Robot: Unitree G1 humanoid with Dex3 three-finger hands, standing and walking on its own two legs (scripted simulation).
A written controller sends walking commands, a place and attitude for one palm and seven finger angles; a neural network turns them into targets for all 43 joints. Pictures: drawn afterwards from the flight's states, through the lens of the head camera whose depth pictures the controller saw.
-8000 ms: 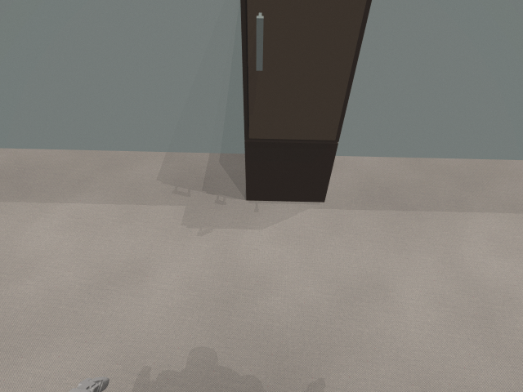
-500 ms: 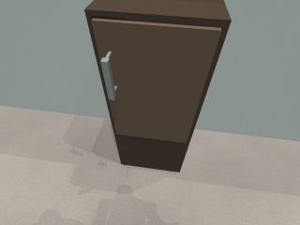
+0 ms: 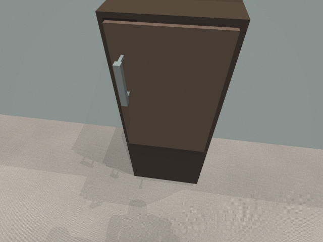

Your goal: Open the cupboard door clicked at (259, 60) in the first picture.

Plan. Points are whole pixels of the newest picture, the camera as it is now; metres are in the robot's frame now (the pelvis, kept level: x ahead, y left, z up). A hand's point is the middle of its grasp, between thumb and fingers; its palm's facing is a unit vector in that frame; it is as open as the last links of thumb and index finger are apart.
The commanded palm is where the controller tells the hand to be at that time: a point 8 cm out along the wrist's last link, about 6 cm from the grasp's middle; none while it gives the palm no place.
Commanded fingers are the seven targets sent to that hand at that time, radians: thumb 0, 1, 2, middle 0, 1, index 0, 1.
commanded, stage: look again from close up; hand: left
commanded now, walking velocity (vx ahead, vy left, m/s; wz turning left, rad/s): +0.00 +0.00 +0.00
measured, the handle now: (123, 81) +0.58 +0.16 +0.07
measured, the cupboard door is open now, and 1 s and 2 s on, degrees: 0 0 0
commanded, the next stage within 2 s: shuffle to correct the standing spot in 0.44 s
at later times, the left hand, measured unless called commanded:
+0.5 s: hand out of the picture +0.02 +0.26 -0.17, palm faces +0.02 -0.97 -0.24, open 7.4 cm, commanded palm none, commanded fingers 0.00 0.90 0.90 -0.20 -0.30 -0.20 -0.30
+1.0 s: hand out of the picture -0.09 +0.17 -0.17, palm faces +0.04 -0.98 -0.17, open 7.4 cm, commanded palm none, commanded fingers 0.00 0.90 0.90 -0.20 -0.30 -0.20 -0.30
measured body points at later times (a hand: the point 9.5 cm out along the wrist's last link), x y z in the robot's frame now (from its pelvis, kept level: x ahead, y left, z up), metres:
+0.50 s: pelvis -0.03 +0.05 +0.00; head -0.06 +0.06 +0.45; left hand +0.02 +0.31 -0.15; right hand +0.04 -0.21 -0.13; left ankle +0.02 +0.13 -0.74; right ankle -0.01 -0.08 -0.74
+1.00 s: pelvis -0.05 +0.01 +0.00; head -0.08 +0.01 +0.45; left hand -0.09 +0.23 -0.15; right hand -0.07 -0.22 -0.16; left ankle +0.00 +0.13 -0.68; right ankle -0.03 -0.07 -0.74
